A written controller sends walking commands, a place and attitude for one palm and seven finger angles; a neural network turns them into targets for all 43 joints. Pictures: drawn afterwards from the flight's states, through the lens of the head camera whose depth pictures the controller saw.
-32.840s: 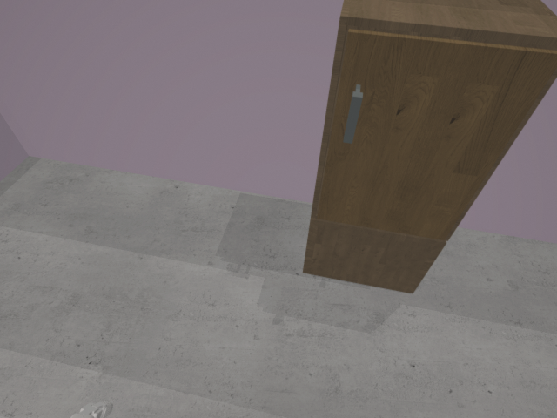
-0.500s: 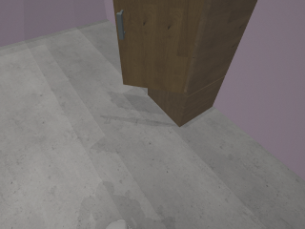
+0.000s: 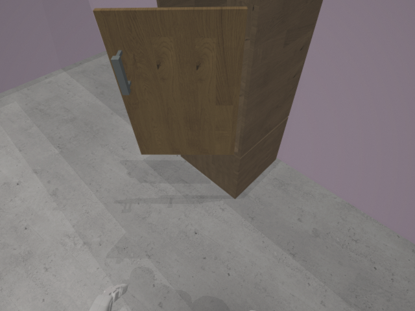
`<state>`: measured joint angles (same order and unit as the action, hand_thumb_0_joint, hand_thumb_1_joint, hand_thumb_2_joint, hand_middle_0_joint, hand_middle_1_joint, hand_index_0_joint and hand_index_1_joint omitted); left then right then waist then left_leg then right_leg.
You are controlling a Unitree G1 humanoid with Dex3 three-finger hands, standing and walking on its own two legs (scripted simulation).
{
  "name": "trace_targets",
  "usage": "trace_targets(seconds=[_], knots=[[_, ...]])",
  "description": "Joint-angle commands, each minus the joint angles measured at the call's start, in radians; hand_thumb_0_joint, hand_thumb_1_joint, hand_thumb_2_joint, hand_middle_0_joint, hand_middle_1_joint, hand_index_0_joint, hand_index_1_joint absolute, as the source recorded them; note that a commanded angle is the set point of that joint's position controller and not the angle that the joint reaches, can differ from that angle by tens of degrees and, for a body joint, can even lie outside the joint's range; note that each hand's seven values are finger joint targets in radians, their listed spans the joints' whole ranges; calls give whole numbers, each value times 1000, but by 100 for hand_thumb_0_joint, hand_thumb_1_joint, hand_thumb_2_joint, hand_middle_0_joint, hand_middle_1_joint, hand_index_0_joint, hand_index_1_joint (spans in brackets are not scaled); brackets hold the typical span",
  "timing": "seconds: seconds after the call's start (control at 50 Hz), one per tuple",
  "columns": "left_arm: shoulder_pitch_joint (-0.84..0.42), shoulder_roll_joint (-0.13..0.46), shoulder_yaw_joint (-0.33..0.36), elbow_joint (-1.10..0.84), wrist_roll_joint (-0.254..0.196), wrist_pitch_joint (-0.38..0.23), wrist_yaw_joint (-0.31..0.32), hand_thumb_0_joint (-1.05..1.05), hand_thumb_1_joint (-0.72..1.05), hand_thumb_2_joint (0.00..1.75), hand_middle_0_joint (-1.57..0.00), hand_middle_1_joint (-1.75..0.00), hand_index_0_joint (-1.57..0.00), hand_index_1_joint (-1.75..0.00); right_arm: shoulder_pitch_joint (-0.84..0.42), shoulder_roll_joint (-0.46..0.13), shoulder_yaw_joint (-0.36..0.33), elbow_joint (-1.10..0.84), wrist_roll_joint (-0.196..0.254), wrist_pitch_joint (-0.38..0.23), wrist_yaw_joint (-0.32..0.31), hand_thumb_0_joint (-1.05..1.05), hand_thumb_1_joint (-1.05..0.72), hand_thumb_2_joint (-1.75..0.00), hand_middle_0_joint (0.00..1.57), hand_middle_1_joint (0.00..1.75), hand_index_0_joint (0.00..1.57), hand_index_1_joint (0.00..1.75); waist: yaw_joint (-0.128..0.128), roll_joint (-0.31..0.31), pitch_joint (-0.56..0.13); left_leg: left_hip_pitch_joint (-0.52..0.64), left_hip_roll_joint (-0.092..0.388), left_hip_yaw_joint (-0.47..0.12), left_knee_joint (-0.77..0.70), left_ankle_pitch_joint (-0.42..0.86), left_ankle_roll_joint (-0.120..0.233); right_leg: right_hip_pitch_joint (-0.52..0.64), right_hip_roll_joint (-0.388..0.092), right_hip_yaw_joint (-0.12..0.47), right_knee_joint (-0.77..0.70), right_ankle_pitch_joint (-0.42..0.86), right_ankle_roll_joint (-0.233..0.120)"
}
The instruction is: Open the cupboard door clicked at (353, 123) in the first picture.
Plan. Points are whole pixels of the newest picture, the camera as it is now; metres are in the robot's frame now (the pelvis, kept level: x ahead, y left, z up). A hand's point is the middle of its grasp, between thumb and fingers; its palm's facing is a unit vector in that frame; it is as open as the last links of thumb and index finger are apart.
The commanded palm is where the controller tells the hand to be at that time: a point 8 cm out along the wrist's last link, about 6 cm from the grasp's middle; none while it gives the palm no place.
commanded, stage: take the last steps up to it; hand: left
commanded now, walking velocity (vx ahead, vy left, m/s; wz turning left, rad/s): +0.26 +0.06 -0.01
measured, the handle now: (123, 72) +0.76 +0.29 +0.05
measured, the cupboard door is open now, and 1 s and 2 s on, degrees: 43 43 43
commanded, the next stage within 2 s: come to a stop and stand still in 0.26 s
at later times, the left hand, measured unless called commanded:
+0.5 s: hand out of the picture +0.14 +0.24 -0.17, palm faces +0.07 -0.98 -0.16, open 7.3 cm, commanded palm none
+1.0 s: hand (136, 264) +0.25 +0.19 -0.15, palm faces -0.02 -0.97 -0.24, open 7.4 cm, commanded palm none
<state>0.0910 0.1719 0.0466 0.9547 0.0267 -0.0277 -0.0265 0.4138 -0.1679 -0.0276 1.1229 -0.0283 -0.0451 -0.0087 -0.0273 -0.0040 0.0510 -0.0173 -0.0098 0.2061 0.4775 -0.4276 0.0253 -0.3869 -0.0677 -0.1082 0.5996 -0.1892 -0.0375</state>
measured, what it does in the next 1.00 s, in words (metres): walks ahead: left foot, then right foot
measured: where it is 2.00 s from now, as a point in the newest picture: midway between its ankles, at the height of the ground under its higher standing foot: outside the picture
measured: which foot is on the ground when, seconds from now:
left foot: down 0.00-0.00, up 0.02-0.34, down 0.36-0.84, up 0.86-1.00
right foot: down 0.00-0.36, up 0.38-0.80, down 0.82-1.00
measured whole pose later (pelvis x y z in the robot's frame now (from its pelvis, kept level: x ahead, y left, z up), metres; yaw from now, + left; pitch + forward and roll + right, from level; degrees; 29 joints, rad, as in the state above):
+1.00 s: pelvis +0.17 +0.00 +0.01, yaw -2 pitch +0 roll +1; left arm 0.17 0.17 0.03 0.99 0.02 0.01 0.02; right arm 0.19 -0.22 -0.06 1.04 0.00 0.06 -0.02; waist -0.01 0.01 0.07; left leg -0.36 0.00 0.04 0.85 -0.49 -0.04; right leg -0.22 -0.04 -0.04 0.51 -0.30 -0.01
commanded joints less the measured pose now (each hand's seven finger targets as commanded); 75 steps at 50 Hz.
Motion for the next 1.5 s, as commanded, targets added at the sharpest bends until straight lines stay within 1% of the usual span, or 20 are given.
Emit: trace_targets(seconds=[0.0,0.04,0.12,0.3,0.34,0.36,0.5,0.62,0.76,0.8,0.82,0.86,0.98,1.08,1.16,1.22,1.24,1.3,1.36,1.48], knots=[[427,260,70,71,-17,-24,28,0,90,90,-20,-30,-20,-30,-69,-117,-21,-99,19,-18,4,0,-90,-90,20,30,20,30,173,-241,-139,-605,22,-126,710,-165,-17,585,-420,621,-334,79,-251],[243,171,48,21,-19,-18,45,0,90,90,-20,-30,-20,-30,-146,-94,-32,-101,15,-1,5,0,-90,-90,20,30,20,30,105,-85,15,-612,107,-214,714,-9,-20,321,-345,459,-401,-111,-184],[173,98,24,15,-12,-43,37,0,90,90,-20,-30,-20,-30,-60,-27,-17,-67,5,28,17,0,-90,-90,20,30,20,30,18,-124,-10,-443,124,-166,502,124,-56,150,-224,172,-431,49,-118],[199,131,36,70,-9,-27,22,0,90,90,-20,-30,-20,-30,-68,-44,-23,-82,2,-5,23,0,-90,-90,20,30,20,30,4,-71,-9,-131,38,-78,-6,246,-58,57,-146,93,-267,-138,-63],[227,57,18,52,-11,-15,20,0,90,90,-20,-30,-20,-30,59,-183,-52,-64,-9,-11,5,0,-90,-90,20,30,20,30,-41,266,-43,27,292,-414,-137,179,51,-151,9,-25,100,-322,6],[199,45,5,29,-14,-12,26,0,90,90,-20,-30,-20,-30,96,-216,-50,-73,-11,-2,-10,0,-90,-90,20,30,20,30,-59,279,-57,-16,414,-575,-236,237,144,-166,43,1,299,-414,21],[254,82,11,89,-23,55,41,0,90,90,-20,-30,-20,-30,-154,-180,-19,-111,6,20,-56,0,-90,-90,20,30,20,30,31,109,-119,-104,363,-286,-103,1012,140,18,-4,91,289,-279,64],[190,86,33,19,-10,90,40,0,90,90,-20,-30,-20,-30,-174,-200,-49,-121,2,47,-60,0,-90,-90,20,30,20,30,19,149,-103,-127,376,-281,-106,840,159,-66,26,112,404,-279,67],[228,87,28,0,-10,64,41,0,90,90,-20,-30,-20,-30,-210,-202,-67,-139,7,61,-36,0,-90,-90,20,30,20,30,52,151,-113,-217,279,-234,-8,593,70,208,38,42,-99,-13,49],[212,216,44,-4,7,38,56,0,90,90,-20,-30,-20,-30,-192,-90,-51,-164,24,71,-19,0,-90,-90,20,30,20,30,38,-260,-97,-383,64,-87,203,29,-52,272,-244,364,-282,320,-43],[193,235,35,-11,-1,31,57,0,90,90,-20,-30,-20,-30,-231,-98,-44,-180,24,88,-13,0,-90,-90,20,30,20,30,66,-268,-83,-363,36,-160,361,-175,-56,157,-339,393,-320,353,-135],[113,198,31,-23,2,29,63,0,90,90,-20,-30,-20,-30,-250,-68,-41,-174,18,94,-5,0,-90,-90,20,30,20,30,37,-130,-24,-389,35,-192,438,-112,-52,138,-265,302,-288,395,-146],[166,212,36,6,-6,18,66,0,90,90,-20,-30,-20,-30,-238,-97,-35,-150,23,83,-3,0,-90,-90,20,30,20,30,72,-180,-88,-405,10,-169,283,-45,-82,378,-243,258,-191,690,-133],[123,213,39,15,-13,26,64,0,90,90,-20,-30,-20,-30,-160,-85,-28,-127,19,71,-4,0,-90,-90,20,30,20,30,30,-138,-68,-172,-2,-147,-59,203,-69,229,-204,233,-151,415,-68],[136,93,10,14,-16,46,57,0,90,90,-20,-30,-20,-30,-194,-192,-35,-142,6,59,-16,0,-90,-90,20,30,20,30,54,128,-81,-216,254,-350,-146,368,80,191,-15,76,-64,-158,52],[133,101,3,41,-8,55,49,0,90,90,-20,-30,-20,-30,-229,-163,-22,-141,9,55,-20,0,-90,-90,20,30,20,30,58,113,-6,-269,174,-325,-191,234,46,204,-9,87,-118,-91,38],[164,310,-18,-24,-1,9,63,0,90,90,-20,-30,-20,-30,-263,-312,-31,-240,8,34,-12,0,-90,-90,20,30,20,30,47,167,50,-242,108,-285,-146,379,14,191,2,102,-133,-53,15],[230,160,-16,-8,-10,7,79,0,90,90,-20,-30,-20,-30,-186,-152,-24,-245,5,13,-21,0,-90,-90,20,30,20,30,26,116,-237,-95,111,-269,49,688,15,216,-45,124,-53,183,0],[228,160,-14,-41,-5,17,77,0,90,90,-20,-30,-20,-30,-169,-163,-33,-260,9,23,-20,0,-90,-90,20,30,20,30,18,-42,-142,-161,107,-254,55,598,20,181,-44,126,-62,206,2],[224,191,-12,-72,-4,21,71,0,90,90,-20,-30,-20,-30,-206,-195,-38,-262,11,22,-13,0,-90,-90,20,30,20,30,29,-7,-27,-240,111,-259,-22,431,32,149,-31,133,-93,89,15]])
